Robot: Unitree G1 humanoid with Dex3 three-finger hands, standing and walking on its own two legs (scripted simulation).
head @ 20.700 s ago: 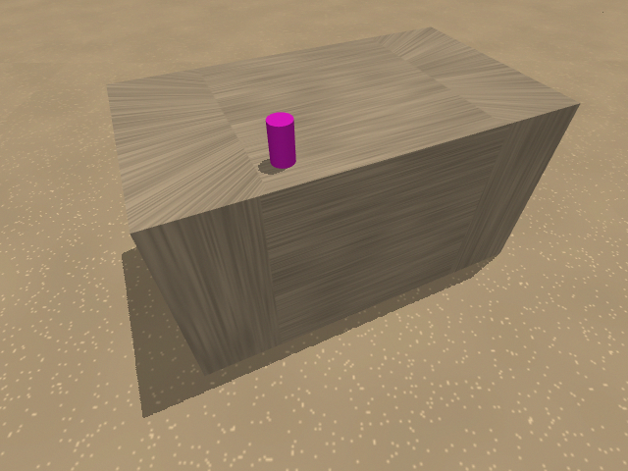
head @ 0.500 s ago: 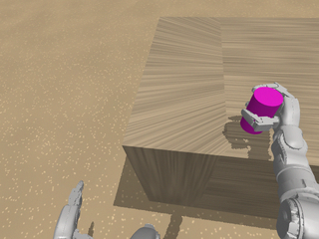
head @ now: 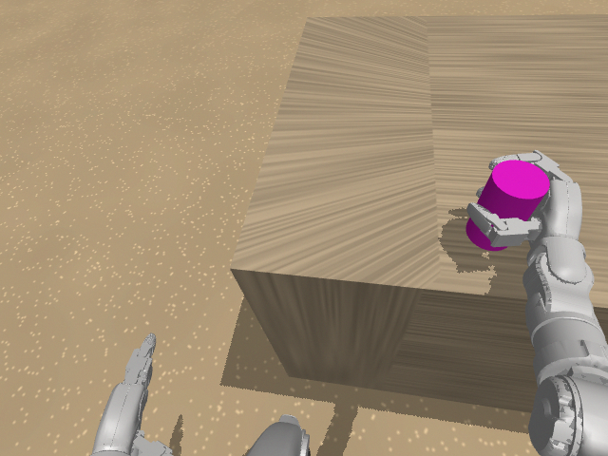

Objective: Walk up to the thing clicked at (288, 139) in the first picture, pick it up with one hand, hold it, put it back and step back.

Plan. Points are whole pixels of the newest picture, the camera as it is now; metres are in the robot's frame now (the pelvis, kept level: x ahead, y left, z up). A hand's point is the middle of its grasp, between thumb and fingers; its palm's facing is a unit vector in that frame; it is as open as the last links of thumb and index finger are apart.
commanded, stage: loosen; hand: right
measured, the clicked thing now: (503, 208) +0.47 -0.17 +0.05
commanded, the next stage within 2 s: open in 0.10 s
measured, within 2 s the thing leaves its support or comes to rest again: neither
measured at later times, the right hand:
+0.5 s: hand (502, 202) +0.47 -0.16 +0.06, palm faces +0.10 +1.00 +0.00, open 11.7 cm
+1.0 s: hand (550, 171) +0.48 -0.20 +0.11, palm faces +0.16 +0.99 -0.02, open 17.5 cm
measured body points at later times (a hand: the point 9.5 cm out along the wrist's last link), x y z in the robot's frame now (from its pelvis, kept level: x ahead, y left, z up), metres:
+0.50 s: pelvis -0.01 +0.00 -0.01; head +0.08 -0.01 +0.43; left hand +0.13 +0.28 -0.02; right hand +0.46 -0.21 +0.06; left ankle +0.06 +0.13 -0.68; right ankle -0.01 -0.13 -0.68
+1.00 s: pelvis +0.00 +0.00 +0.01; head +0.08 -0.01 +0.45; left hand +0.14 +0.27 -0.02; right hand +0.47 -0.25 +0.11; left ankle +0.06 +0.13 -0.68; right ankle -0.01 -0.13 -0.68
